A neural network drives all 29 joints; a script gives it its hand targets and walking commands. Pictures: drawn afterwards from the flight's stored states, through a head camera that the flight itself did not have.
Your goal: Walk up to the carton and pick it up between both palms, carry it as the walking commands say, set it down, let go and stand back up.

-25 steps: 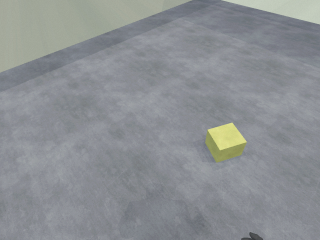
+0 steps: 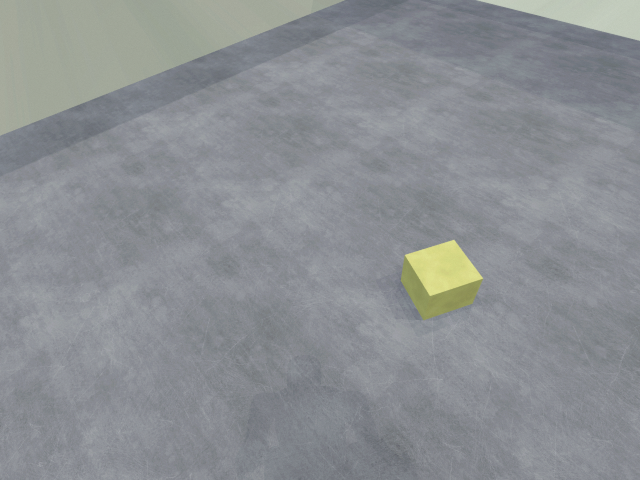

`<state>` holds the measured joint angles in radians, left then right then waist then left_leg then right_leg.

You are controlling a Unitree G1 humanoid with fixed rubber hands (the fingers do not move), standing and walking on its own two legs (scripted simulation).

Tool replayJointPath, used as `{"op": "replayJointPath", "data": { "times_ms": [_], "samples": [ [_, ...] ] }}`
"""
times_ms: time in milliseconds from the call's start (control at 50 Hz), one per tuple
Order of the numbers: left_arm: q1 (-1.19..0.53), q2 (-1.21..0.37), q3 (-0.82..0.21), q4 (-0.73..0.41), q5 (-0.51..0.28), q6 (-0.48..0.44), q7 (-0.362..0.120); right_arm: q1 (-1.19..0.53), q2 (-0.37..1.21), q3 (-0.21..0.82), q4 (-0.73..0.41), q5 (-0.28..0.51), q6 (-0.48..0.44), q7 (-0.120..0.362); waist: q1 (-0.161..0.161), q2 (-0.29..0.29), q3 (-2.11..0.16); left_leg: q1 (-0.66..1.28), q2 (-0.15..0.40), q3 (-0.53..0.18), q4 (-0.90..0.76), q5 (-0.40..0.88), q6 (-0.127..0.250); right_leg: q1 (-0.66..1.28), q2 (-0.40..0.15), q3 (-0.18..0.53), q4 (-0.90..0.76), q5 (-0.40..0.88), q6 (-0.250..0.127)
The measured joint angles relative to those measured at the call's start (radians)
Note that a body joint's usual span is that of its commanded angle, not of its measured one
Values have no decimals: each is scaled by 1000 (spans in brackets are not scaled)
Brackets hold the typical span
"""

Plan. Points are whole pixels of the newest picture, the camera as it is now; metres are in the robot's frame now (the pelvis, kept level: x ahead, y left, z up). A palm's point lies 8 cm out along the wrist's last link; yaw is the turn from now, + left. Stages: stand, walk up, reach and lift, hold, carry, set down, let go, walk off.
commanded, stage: stand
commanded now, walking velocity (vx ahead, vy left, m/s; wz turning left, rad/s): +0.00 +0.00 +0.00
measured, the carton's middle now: (438, 279) +0.86 -0.37 -0.69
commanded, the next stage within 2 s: none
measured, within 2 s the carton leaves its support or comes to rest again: neither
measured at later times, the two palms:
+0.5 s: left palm out of the picture -0.01 +0.22 -0.14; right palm out of the picture -0.02 -0.19 -0.15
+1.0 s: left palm out of the picture -0.05 +0.22 -0.15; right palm out of the picture -0.03 -0.18 -0.15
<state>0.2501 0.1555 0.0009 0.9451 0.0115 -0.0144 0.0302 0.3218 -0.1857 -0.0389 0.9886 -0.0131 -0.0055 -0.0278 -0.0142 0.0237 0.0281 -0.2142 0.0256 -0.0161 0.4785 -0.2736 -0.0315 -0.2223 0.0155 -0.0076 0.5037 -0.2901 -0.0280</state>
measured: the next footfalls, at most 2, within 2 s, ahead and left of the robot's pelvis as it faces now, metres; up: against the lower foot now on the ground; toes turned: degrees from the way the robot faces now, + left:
none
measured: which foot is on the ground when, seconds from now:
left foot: down 0.00-1.00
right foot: down 0.00-1.00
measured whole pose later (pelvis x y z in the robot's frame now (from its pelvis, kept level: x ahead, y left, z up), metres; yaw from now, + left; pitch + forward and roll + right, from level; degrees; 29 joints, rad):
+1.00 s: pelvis +0.00 +0.02 +0.00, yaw -1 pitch -1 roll +0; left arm 0.32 0.10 -0.01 1.20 0.02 0.00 0.05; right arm 0.30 -0.11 -0.01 1.17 -0.01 0.00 -0.05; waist 0.00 0.00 0.05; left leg -0.16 0.00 0.00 0.44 -0.26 0.00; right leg -0.17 -0.01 0.01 0.44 -0.26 0.01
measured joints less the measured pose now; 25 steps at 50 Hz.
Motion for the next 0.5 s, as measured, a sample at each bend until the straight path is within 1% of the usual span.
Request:
{"op": "replayJointPath", "data": {
  "times_ms": [80, 160, 240, 300, 360, 500],
  "samples": [
    [6, -11, 1, 41, 1, -1, 4, 5, 14, 5, 44, 2, 5, -6, 8, -4, 2, 16, -3, -1, -15, 4, 2, 17, -3, -1, -14, 2, 1],
    [20, -18, 0, 89, 4, 4, 10, 1, 36, 10, 68, 5, 0, -6, 5, -5, 3, 22, -1, -3, -16, 0, 3, 30, -1, -3, -30, 6, 5],
    [30, -22, 0, 128, 1, 4, 7, -7, 53, 17, 90, 4, -2, -10, 8, -14, 10, 32, 0, 5, -24, 1, 7, 39, 0, 5, -43, 12, 7],
    [34, -29, 2, 147, 0, 1, 9, -7, 62, 22, 110, 1, -4, -16, 13, -13, 14, 38, -3, 9, -25, -1, 11, 45, -3, 9, -46, 13, 12],
    [37, -24, 4, 168, 1, 4, 9, -12, 67, 21, 126, 3, -8, -16, 14, -21, 8, 42, -6, 16, -30, 0, 14, 44, -6, 15, -44, 12, 15],
    [26, -42, -8, 197, 0, 1, 6, -15, 63, 23, 154, 5, -3, -22, 16, -20, 14, 47, -15, 16, -36, 6, 20, 48, -15, 15, -47, 15, 23]
  ]
}}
